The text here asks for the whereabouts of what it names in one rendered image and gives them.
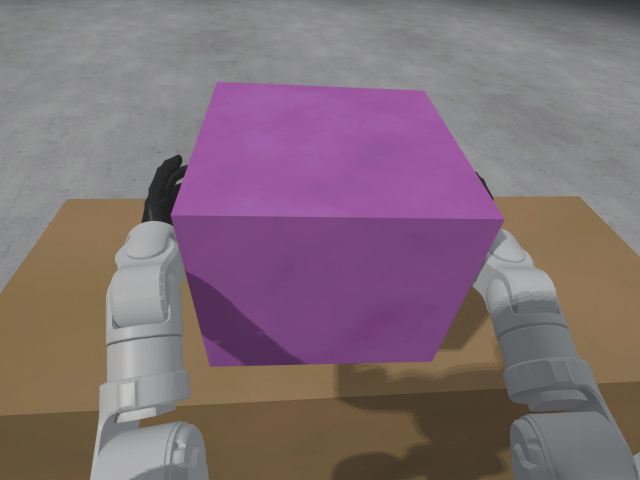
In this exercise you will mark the robot left forearm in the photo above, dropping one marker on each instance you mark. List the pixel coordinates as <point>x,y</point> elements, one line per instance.
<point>144,326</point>

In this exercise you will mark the carton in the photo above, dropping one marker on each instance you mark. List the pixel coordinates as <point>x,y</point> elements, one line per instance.
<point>328,225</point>

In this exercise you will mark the left robot hand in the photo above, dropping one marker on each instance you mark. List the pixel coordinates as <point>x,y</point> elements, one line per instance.
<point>163,191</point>

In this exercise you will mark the right robot hand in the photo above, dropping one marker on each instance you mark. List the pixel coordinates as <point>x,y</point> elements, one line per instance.
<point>483,182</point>

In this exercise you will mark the left robot upper arm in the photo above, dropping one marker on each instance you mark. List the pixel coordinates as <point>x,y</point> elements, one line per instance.
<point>171,451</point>

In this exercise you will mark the robot right forearm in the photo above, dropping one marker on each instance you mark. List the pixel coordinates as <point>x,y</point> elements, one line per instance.
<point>543,368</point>

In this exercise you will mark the right robot upper arm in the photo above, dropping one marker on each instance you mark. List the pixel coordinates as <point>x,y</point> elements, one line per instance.
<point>568,446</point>

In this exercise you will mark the pedestal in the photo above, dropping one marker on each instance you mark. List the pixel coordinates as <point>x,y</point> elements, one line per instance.
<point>448,419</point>

